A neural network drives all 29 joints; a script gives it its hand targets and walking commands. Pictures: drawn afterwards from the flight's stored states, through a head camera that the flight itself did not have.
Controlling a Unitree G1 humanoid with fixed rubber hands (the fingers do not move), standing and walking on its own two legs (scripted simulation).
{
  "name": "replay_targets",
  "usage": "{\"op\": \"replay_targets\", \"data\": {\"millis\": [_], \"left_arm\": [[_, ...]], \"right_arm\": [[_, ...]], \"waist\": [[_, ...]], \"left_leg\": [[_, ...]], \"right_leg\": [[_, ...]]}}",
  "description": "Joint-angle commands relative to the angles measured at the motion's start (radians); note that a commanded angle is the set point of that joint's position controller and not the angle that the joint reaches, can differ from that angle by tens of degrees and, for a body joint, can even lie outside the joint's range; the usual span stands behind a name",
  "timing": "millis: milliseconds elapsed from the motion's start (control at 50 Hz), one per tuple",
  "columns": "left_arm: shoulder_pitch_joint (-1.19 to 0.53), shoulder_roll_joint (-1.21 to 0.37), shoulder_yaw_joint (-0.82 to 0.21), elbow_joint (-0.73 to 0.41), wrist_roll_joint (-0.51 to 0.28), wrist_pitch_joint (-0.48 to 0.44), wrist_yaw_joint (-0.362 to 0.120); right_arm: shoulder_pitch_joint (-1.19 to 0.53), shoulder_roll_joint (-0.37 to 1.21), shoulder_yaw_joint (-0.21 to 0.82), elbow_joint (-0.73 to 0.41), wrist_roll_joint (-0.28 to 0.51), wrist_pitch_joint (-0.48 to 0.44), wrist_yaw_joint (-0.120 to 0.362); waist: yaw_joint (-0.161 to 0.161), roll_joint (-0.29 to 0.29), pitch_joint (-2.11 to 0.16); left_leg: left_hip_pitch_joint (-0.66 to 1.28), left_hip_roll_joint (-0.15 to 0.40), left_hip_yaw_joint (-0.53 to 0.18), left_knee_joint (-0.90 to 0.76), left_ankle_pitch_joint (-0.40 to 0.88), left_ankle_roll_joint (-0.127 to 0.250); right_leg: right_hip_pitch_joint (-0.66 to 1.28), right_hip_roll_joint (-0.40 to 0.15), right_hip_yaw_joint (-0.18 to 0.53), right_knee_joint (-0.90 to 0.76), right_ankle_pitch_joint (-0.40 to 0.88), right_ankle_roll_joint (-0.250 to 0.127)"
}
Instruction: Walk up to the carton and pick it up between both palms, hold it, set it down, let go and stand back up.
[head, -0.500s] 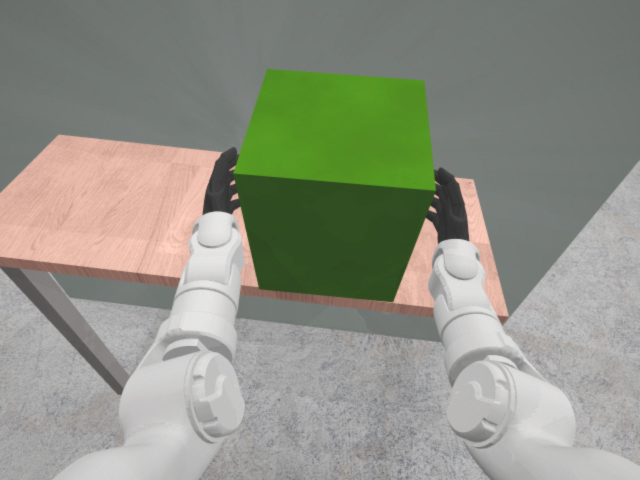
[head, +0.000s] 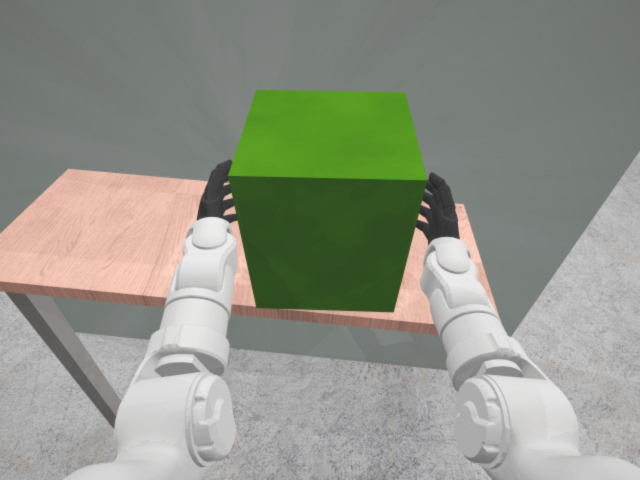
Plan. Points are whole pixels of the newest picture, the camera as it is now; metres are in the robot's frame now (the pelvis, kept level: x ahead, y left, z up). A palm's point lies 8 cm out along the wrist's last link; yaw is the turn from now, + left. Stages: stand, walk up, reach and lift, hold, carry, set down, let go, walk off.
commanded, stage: reach and lift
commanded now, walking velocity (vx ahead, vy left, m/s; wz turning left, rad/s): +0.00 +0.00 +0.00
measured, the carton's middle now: (327, 205) +0.46 -0.02 +0.13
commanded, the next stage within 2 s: hold in 1.90 s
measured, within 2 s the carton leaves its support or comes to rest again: neither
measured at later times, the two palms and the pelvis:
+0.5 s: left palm (214, 207) +0.38 +0.13 +0.19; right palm (459, 227) +0.36 -0.17 +0.17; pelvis -0.02 +0.00 +0.00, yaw +0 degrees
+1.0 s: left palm (190, 190) +0.36 +0.14 +0.23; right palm (462, 199) +0.35 -0.15 +0.23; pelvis -0.02 +0.00 +0.00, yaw +1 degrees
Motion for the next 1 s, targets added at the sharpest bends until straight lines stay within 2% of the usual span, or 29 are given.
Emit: {"op": "replay_targets", "data": {"millis": [0,80,140,160,180,200,220,260,300,340,380,400,460,480,500,540,560,620,640,660,700,740,760,800,840,860,900,960,980], "left_arm": [[-0.716,-0.577,-0.349,-0.221,-0.048,0.002,-0.18],[-0.724,-0.55,-0.308,-0.217,-0.026,0.081,-0.201],[-0.687,-0.537,-0.272,-0.186,-0.001,0.132,-0.206],[-0.711,-0.532,-0.281,-0.234,-0.014,0.135,-0.203],[-0.707,-0.517,-0.274,-0.224,-0.005,0.147,-0.2],[-0.711,-0.51,-0.265,-0.214,0.001,0.156,-0.201],[-0.717,-0.495,-0.251,-0.215,0.002,0.164,-0.203],[-0.722,-0.506,-0.267,-0.241,-0.007,0.175,-0.203],[-0.777,-0.528,-0.3,-0.265,-0.046,0.174,-0.196],[-0.795,-0.547,-0.331,-0.292,-0.069,0.172,-0.185],[-0.818,-0.515,-0.314,-0.281,-0.065,0.181,-0.185],[-0.791,-0.514,-0.293,-0.254,-0.058,0.189,-0.189],[-0.811,-0.507,-0.272,-0.25,-0.073,0.214,-0.204],[-0.804,-0.523,-0.302,-0.283,-0.095,0.216,-0.203],[-0.814,-0.523,-0.315,-0.289,-0.104,0.219,-0.204],[-0.803,-0.513,-0.306,-0.272,-0.103,0.238,-0.215],[-0.815,-0.499,-0.292,-0.271,-0.095,0.248,-0.223],[-0.812,-0.47,-0.271,-0.313,-0.081,0.279,-0.248],[-0.812,-0.46,-0.277,-0.359,-0.082,0.282,-0.257],[-0.821,-0.449,-0.275,-0.365,-0.076,0.29,-0.265],[-0.786,-0.446,-0.26,-0.368,-0.054,0.316,-0.279],[-0.749,-0.437,-0.246,-0.354,-0.033,0.354,-0.297],[-0.768,-0.434,-0.252,-0.396,-0.035,0.361,-0.3],[-0.771,-0.456,-0.285,-0.458,-0.043,0.382,-0.302],[-0.796,-0.469,-0.327,-0.524,-0.065,0.394,-0.299],[-0.81,-0.464,-0.329,-0.513,-0.064,0.399,-0.297],[-0.809,-0.461,-0.315,-0.516,-0.054,0.413,-0.299],[-0.802,-0.463,-0.297,-0.493,-0.04,0.434,-0.301],[-0.81,-0.478,-0.314,-0.502,-0.048,0.438,-0.296]], "right_arm": [[-0.856,0.443,0.329,-0.222,0.033,-0.018,0.16],[-0.833,0.388,0.237,-0.151,0.031,0.037,0.162],[-0.868,0.358,0.205,-0.177,0.026,0.053,0.169],[-0.868,0.363,0.202,-0.183,0.039,0.053,0.173],[-0.867,0.366,0.213,-0.178,0.049,0.062,0.178],[-0.865,0.355,0.194,-0.149,0.04,0.071,0.181],[-0.867,0.364,0.196,-0.141,0.038,0.075,0.184],[-0.89,0.377,0.207,-0.187,0.048,0.076,0.188],[-0.957,0.402,0.237,-0.233,0.065,0.074,0.193],[-0.999,0.429,0.28,-0.298,0.083,0.077,0.19],[-0.97,0.438,0.291,-0.246,0.084,0.111,0.187],[-0.987,0.447,0.304,-0.28,0.093,0.117,0.185],[-1.052,0.479,0.333,-0.359,0.107,0.138,0.169],[-1.059,0.499,0.366,-0.41,0.129,0.142,0.163],[-1.08,0.508,0.388,-0.436,0.146,0.151,0.157],[-1.085,0.512,0.421,-0.454,0.174,0.185,0.137],[-1.065,0.512,0.412,-0.416,0.176,0.206,0.128],[-1.002,0.51,0.402,-0.387,0.195,0.253,0.108],[-0.973,0.517,0.418,-0.395,0.206,0.265,0.1],[-0.957,0.52,0.411,-0.389,0.214,0.277,0.092],[-0.933,0.502,0.418,-0.381,0.241,0.305,0.082],[-0.928,0.478,0.41,-0.391,0.261,0.332,0.073],[-0.929,0.473,0.408,-0.407,0.268,0.339,0.072],[-0.924,0.46,0.42,-0.438,0.294,0.349,0.068],[-0.953,0.471,0.459,-0.508,0.332,0.357,0.064],[-0.957,0.456,0.446,-0.492,0.325,0.368,0.063],[-0.951,0.459,0.434,-0.477,0.318,0.383,0.064],[-0.956,0.437,0.414,-0.464,0.312,0.399,0.076],[-0.99,0.431,0.415,-0.5,0.314,0.392,0.08]], "waist": [[-0.029,0.067,-0.516],[-0.072,0.071,-0.367],[-0.054,0.08,-0.33],[-0.051,0.083,-0.354],[-0.043,0.092,-0.336],[-0.051,0.094,-0.312],[-0.046,0.076,-0.297],[-0.041,0.093,-0.36],[-0.036,0.092,-0.43],[-0.045,0.082,-0.507],[-0.038,0.071,-0.471],[-0.019,0.05,-0.482],[-0.011,0.007,-0.515],[-0.013,0.018,-0.571],[-0.011,0.003,-0.587],[-0.02,-0.007,-0.56],[-0.028,-0.01,-0.519],[-0.059,-0.007,-0.465],[-0.061,-0.011,-0.493],[-0.071,-0.005,-0.474],[-0.073,0.022,-0.428],[-0.086,0.047,-0.374],[-0.083,0.05,-0.361],[-0.102,0.086,-0.379],[-0.111,0.097,-0.429],[-0.124,0.106,-0.42],[-0.124,0.09,-0.366],[-0.108,0.104,-0.321],[-0.108,0.119,-0.348]], "left_leg": [[0.033,-0.035,0.081,-0.003,0.431,-0.078],[0.031,-0.03,0.076,-0.041,0.304,-0.077],[0.025,-0.027,0.08,-0.062,0.247,-0.069],[0.022,-0.025,0.08,-0.056,0.267,-0.073],[0.016,-0.03,0.085,-0.059,0.262,-0.067],[0.009,-0.027,0.084,-0.075,0.227,-0.064],[-0.005,-0.028,0.084,-0.077,0.213,-0.055],[0.003,-0.034,0.094,-0.077,0.203,-0.051],[-0.004,-0.039,0.088,-0.055,0.248,-0.05],[0.023,-0.042,0.081,-0.032,0.298,-0.047],[-0.003,-0.047,0.085,-0.043,0.265,-0.039],[-0.027,-0.053,0.083,-0.051,0.231,-0.025],[-0.088,-0.063,0.089,-0.071,0.158,0.006],[-0.081,-0.066,0.086,-0.057,0.198,0.003],[-0.079,-0.068,0.083,-0.051,0.218,0.009],[-0.093,-0.075,0.082,-0.052,0.21,0.013],[-0.105,-0.077,0.085,-0.063,0.167,0.014],[-0.082,-0.08,0.079,-0.07,0.183,0.018],[-0.066,-0.082,0.078,-0.068,0.204,0.014],[-0.07,-0.083,0.075,-0.066,0.208,0.013],[-0.046,-0.081,0.072,-0.067,0.233,0.004],[-0.045,-0.079,0.066,-0.071,0.224,-0.005],[-0.048,-0.075,0.066,-0.074,0.223,-0.008],[-0.004,-0.07,0.065,-0.049,0.31,-0.031],[0.025,-0.076,0.06,-0.02,0.378,-0.042],[0.023,-0.073,0.059,-0.027,0.351,-0.045],[-0.004,-0.068,0.059,-0.047,0.297,-0.039],[-0.048,-0.056,0.059,-0.078,0.233,-0.035],[-0.046,-0.051,0.053,-0.078,0.22,-0.043]], "right_leg": [[0.356,0.049,-0.038,0.061,0.292,0.004],[0.293,0.047,-0.054,0.022,0.112,-0.002],[0.281,0.046,-0.059,0.019,0.046,-0.004],[0.285,0.051,-0.066,0.029,0.048,-0.003],[0.289,0.049,-0.06,0.024,0.034,-0.001],[0.279,0.047,-0.065,0.019,0.002,-0.004],[0.274,0.044,-0.062,0.022,0.007,0.001],[0.289,0.037,-0.057,0.035,0.016,0.003],[0.288,0.041,-0.055,0.047,0.048,0.005],[0.303,0.044,-0.051,0.056,0.097,0.009],[0.319,0.039,-0.04,0.057,0.093,0.013],[0.337,0.034,-0.039,0.058,0.084,0.024],[0.391,0.028,-0.025,0.065,0.093,0.037],[0.421,0.029,-0.022,0.078,0.153,0.036],[0.429,0.031,-0.013,0.083,0.193,0.045],[0.462,0.03,-0.009,0.081,0.211,0.051],[0.457,0.031,-0.005,0.074,0.172,0.053],[0.451,0.029,-0.001,0.064,0.188,0.055],[0.471,0.031,-0.004,0.071,0.215,0.057],[0.48,0.031,-0.004,0.07,0.226,0.058],[0.478,0.038,-0.009,0.066,0.211,0.05],[0.458,0.042,-0.009,0.049,0.163,0.04],[0.453,0.048,-0.018,0.048,0.139,0.039],[0.449,0.059,-0.024,0.052,0.173,0.029],[0.442,0.064,-0.026,0.06,0.216,0.026],[0.43,0.067,-0.033,0.059,0.169,0.022],[0.417,0.066,-0.033,0.053,0.125,0.02],[0.421,0.07,-0.036,0.053,0.064,0.014],[0.414,0.075,-0.038,0.059,0.047,0.009]]}}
